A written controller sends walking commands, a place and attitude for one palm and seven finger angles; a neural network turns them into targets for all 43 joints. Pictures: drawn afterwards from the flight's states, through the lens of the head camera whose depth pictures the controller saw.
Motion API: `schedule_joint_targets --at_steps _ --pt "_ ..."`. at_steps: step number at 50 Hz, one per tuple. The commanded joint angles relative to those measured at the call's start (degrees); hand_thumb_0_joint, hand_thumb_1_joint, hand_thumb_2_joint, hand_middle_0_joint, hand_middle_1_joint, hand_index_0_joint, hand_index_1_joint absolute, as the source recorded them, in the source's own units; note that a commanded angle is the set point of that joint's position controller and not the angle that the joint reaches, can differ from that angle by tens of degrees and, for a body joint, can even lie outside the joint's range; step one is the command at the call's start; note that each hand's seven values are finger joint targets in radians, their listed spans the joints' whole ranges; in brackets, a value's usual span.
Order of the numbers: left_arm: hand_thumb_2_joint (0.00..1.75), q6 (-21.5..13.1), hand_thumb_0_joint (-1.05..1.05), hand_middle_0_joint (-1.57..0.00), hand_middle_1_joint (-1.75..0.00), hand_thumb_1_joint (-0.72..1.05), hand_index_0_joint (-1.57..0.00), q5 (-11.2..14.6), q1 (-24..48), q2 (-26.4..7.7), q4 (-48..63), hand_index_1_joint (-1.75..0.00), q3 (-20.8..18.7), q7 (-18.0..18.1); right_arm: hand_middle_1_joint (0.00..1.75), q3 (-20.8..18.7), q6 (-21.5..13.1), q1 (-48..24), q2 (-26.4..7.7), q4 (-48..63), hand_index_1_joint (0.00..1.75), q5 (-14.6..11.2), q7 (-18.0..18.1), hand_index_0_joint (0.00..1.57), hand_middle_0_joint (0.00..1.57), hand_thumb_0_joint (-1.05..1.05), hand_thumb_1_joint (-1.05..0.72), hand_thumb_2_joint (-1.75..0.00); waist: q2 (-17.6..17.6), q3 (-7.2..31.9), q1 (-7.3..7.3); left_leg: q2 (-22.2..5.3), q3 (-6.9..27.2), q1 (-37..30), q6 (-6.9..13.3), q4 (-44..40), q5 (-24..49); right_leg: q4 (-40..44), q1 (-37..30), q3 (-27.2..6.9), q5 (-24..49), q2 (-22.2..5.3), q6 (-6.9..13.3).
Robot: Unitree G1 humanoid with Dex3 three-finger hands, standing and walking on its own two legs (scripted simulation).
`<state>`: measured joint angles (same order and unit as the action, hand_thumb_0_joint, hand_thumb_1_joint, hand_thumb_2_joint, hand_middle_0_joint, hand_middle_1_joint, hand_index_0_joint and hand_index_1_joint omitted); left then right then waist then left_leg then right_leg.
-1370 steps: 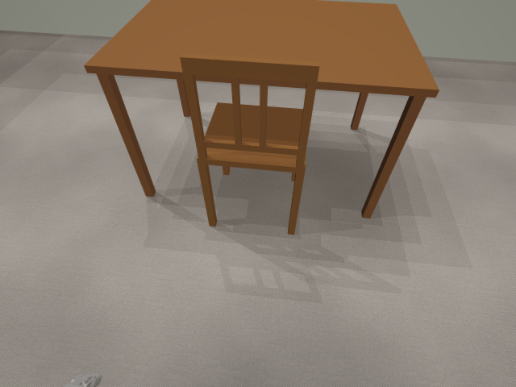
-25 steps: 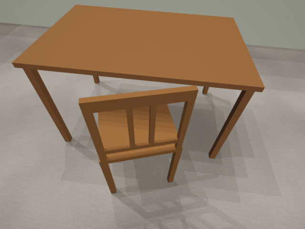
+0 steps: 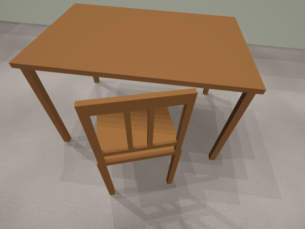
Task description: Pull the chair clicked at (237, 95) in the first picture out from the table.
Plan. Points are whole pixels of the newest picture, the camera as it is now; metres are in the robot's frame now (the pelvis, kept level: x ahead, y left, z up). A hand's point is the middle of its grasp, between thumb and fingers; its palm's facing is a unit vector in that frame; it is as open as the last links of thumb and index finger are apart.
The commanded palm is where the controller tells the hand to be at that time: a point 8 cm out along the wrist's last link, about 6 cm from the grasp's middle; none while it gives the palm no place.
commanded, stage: look again from close up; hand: left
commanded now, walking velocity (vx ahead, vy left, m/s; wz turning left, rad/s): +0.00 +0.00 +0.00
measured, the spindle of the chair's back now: (128, 130) +0.48 +0.12 -0.12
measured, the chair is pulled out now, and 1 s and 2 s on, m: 0.14 0.14 0.14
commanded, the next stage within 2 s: shuffle to correct the standing spot in 0.12 s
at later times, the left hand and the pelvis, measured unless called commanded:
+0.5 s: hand out of the picture -0.02 +0.15 -0.18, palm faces +0.09 -0.98 -0.19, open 7.4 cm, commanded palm none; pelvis +0.02 -0.02 -0.01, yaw +3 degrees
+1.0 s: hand out of the picture +0.06 +0.09 -0.18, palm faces +0.28 -0.94 -0.22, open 7.3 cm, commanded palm none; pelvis +0.09 -0.09 -0.01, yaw +15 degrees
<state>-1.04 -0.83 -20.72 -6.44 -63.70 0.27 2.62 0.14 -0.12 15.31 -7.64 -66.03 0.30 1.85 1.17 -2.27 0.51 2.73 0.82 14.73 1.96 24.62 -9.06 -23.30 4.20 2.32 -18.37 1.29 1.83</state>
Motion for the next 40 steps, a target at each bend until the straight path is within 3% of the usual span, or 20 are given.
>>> schedule_joint_targets --at_steps 1,11,13,18,20,23,25,27,28,29,30,31,32,33,35,36,37,38,39,40 --pt "0.9 -0.1 0.0 -0.2 -0.3 0.9 -0.2 0.18 -6.77 -4.67 0.58 -0.3 -0.5 0.24 0.3 -0.39 -0.79 3.4 -4.93 1.33 0.3 -0.12 0.32 0.2 0.2 0.0 -0.9 -0.9 -0.85 -3.29 -0.09 -6.54 6.3 -3.67 0.77 -3.15 6.6 5.82 7.06 -5.68 7.45 -6.77 -0.09" --pt "0.9 0.0 0.0 -0.2 -0.3 0.9 -0.2 0.15 -6.71 -4.91 0.38 -0.3 -0.52 0.21 0.3 -0.26 -0.95 3.2 -5.45 1.38 0.3 -0.05 0.41 0.2 0.2 0.0 -0.9 -0.9 -1.44 -2.36 -0.04 -6.77 6.33 -4.86 0.93 -3.38 8.3 5.71 6.18 -5.46 8.33 -6.92 -0.14" --pt "0.9 0.19 0.0 -0.2 -0.3 0.9 -0.2 0.2 -6.81 -4.82 -0.02 -0.3 -0.66 0.08 0.3 -0.41 -0.88 3.69 -5.43 0.95 0.3 0.12 0.38 0.2 0.2 0.0 -0.9 -0.9 -0.56 -1.61 -0.34 -6.92 7.02 -4.69 1.12 -3.21 4.75 4.82 5.77 -3.89 4.42 -6.27 -0.28" --pt "0.9 1.65 0.0 -0.2 -0.3 0.9 -0.2 -0.46 -6.78 -5.35 1.39 -0.3 -1.77 -0.65 0.3 -2.15 -0.3 4.47 -7.43 1.9 0.3 0.61 0.67 0.2 0.2 0.0 -0.9 -0.9 -2.56 -3.37 -0.52 -9.71 14.66 1.64 3.59 -6.55 -10.18 -0.39 6.63 -0.71 -3.1 -4.26 0.23" --pt "0.9 1.95 0.0 -0.2 -0.3 0.9 -0.2 -0.72 -7.26 -5.56 2.23 -0.3 -2.17 -0.94 0.3 -2.83 -0.26 4.77 -8.28 2.49 0.3 0.58 0.89 0.2 0.2 0.0 -0.9 -0.9 -4.41 -3.52 -0.15 -11.23 18.93 3.63 5.2 -8.57 -13.4 -2.78 6.67 -0.15 -3.74 -3.33 0.18" --pt "0.9 2.17 0.0 -0.2 -0.3 0.9 -0.2 -0.85 -7.89 -5.7 3.06 -0.3 -2.71 -1.21 0.3 -3.74 -0.29 5.22 -8.98 3.63 0.3 0.71 1.17 0.2 0.2 0.0 -0.9 -0.9 -5.82 -1.55 0.06 -11.85 21.47 4.69 6.17 -7.93 -11.99 -3.88 6.15 -0.49 -3.02 -3.05 0.42" --pt "0.9 2.17 0.0 -0.2 -0.3 0.9 -0.2 -0.83 -9.18 -6.12 3.43 -0.3 -3.25 -1.24 0.3 -3.92 -0.41 4.82 -8.33 4.1 0.3 0.7 1.25 0.2 0.2 0.0 -0.9 -0.9 -3.49 -0.84 0.97 -10.59 18.59 8.07 5.45 -4.6 -7.64 -0.96 1.88 -0.94 -1.65 -3.79 0.84" --pt "0.9 2.45 0.0 -0.2 -0.3 0.9 -0.2 -0.93 -10.65 -7.22 3.46 -0.3 -3.93 -0.94 0.3 -3.56 -0.58 3.04 -6.52 5.05 0.3 0.74 1.17 0.2 0.2 0.0 -0.9 -0.9 4.12 -2.05 1.94 -5.09 6.35 15.62 2.56 6.69 -3.7 5.46 -4.24 -3.14 -0.08 -8.48 1.95" --pt "0.9 2.34 0.0 -0.2 -0.3 0.9 -0.2 -1.14 -10.68 -7.78 3.84 -0.3 -4.1 -0.58 0.3 -3.35 -0.74 2.28 -5.11 5.55 0.3 0.66 1.33 0.2 0.2 0.0 -0.9 -0.9 11.06 -2.73 1.79 -2.31 -2.09 18.72 1.2 15.83 -7.12 8.36 -6.06 -6.53 10.03 -14.01 3.2" --pt "0.9 2.11 0.0 -0.2 -0.3 0.9 -0.2 -1.19 -10.26 -6.96 4.3 -0.3 -3.73 -0.26 0.3 -3.38 -0.64 0.41 -5.2 6.2 0.3 1.04 1.62 0.2 0.2 0.0 -0.9 -0.9 10.5 -5.29 1.73 -2.79 -5.01 21.57 0.58 24.99 -17.45 7.36 -5.48 -7.26 27.47 -17.51 5.03" --pt "0.9 2.14 0.0 -0.2 -0.3 0.9 -0.2 -1.4 -10.08 -6.36 4.38 -0.3 -3.22 -0.13 0.3 -3.4 -0.41 0.95 -4.74 6.2 0.3 1.09 1.8 0.2 0.2 0.0 -0.9 -0.9 6.42 -4.75 0.91 -4.21 -5.71 22.01 0.58 30.59 -20.57 4.72 -5.57 -5.34 39.0 -19.09 6.95" --pt "0.9 2.06 0.0 -0.2 -0.3 0.9 -0.2 -1.55 -9.02 -6.12 4.68 -0.3 -2.99 -0.08 0.3 -3.23 -0.42 0.49 -4.19 6.24 0.3 1.11 1.71 0.2 0.2 0.0 -0.9 -0.9 2.65 -4.94 0.43 -5.1 -6.64 21.88 0.27 31.6 -21.22 1.35 -6.84 -3.12 48.02 -18.28 9.2" --pt "0.9 1.87 0.0 -0.2 -0.3 0.9 -0.2 -1.59 -8.62 -6.95 4.83 -0.3 -2.9 -0.13 0.3 -2.95 -0.6 0.95 -3.38 6.46 0.3 1.04 1.46 0.2 0.2 0.0 -0.9 -0.9 2.07 -3.21 -0.07 -4.57 -8.1 20.68 0.19 28.38 -21.05 -1.69 -8.89 -0.74 54.54 -17.23 9.93" --pt "0.9 1.8 0.0 -0.2 -0.3 0.9 -0.2 -1.42 -7.68 -7.69 5.01 -0.3 -2.83 -0.29 0.3 -2.77 -0.68 1.18 -3.19 6.5 0.3 1.02 1.38 0.2 0.2 0.0 -0.9 -0.9 2.42 -2.4 -0.69 -4.05 -9.76 16.45 0.48 23.4 -19.05 -4.13 -7.28 1.06 57.93 -16.37 9.5" --pt "0.9 1.97 0.0 -0.2 -0.3 0.9 -0.2 -0.91 -5.98 -8.66 5.32 -0.3 -2.73 -0.9 0.3 -2.71 -0.85 5.23 -3.32 5.05 0.3 1.15 1.5 0.2 0.2 0.0 -0.9 -0.9 5.09 -0.66 -2.74 -1.78 -12.69 4.96 1.55 13.56 -9.69 -11.19 -1.9 4.87 58.92 -12.77 5.64" --pt "0.9 2.22 0.0 -0.2 -0.3 0.9 -0.2 -0.56 -4.73 -9.02 5.78 -0.3 -2.82 -1.2 0.3 -3.06 -0.69 9.39 -4.38 4.03 0.3 1.31 1.77 0.2 0.2 0.0 -0.9 -0.9 5.8 0.41 -5.02 -2.67 -10.82 -3.03 2.91 9.07 -3.07 -17.89 3.82 5.97 54.74 -11.6 3.1" --pt "0.9 2.45 0.0 -0.2 -0.3 0.9 -0.2 -0.4 -3.91 -7.95 6.99 -0.3 -2.96 -1.61 0.3 -3.91 -0.46 13.53 -7.61 3.27 0.3 1.72 2.14 0.2 0.2 0.0 -0.9 -0.9 0.57 1.87 -6.63 -11.45 2.92 -11.15 7.65 3.94 5.3 -29.24 15.08 7.17 38.08 -8.42 -0.56" --pt "0.9 2.31 0.0 -0.2 -0.3 0.9 -0.2 -0.08 -2.57 -5.46 9.63 -0.3 -2.56 -1.87 0.3 -5.17 -0.49 16.08 -12.9 3.49 0.3 1.79 2.34 0.2 0.2 0.0 -0.9 -0.9 -12.0 2.12 -6.82 -27.52 28.47 -13.28 16.51 -6.71 10.66 -46.33 27.44 4.68 -7.96 -1.79 -3.1" --pt "0.9 2.56 0.0 -0.2 -0.3 0.9 -0.2 -1.33 -0.13 -7.84 11.64 -0.3 -3.1 -1.84 0.3 -5.61 -0.64 13.41 -14.73 4.29 0.3 0.94 1.82 0.2 0.2 0.0 -0.9 -0.9 -5.29 -1.34 -5.54 -30.1 31.55 -3.32 16.9 -11.16 -3.4 -49.27 27.56 -5.37 -13.8 -3.71 -1.17" --pt "0.9 2.7 0.0 -0.2 -0.3 0.9 -0.2 -1.55 1.38 -7.48 12.32 -0.3 -3.46 -1.68 0.3 -5.38 -1.13 7.4 -13.3 6.26 0.3 0.99 1.87 0.2 0.2 0.0 -0.9 -0.9 -7.97 -4.94 -2.95 -28.57 30.88 3.01 15.04 -12.16 -10.59 -48.63 29.15 -8.14 -11.02 -6.08 -0.62"
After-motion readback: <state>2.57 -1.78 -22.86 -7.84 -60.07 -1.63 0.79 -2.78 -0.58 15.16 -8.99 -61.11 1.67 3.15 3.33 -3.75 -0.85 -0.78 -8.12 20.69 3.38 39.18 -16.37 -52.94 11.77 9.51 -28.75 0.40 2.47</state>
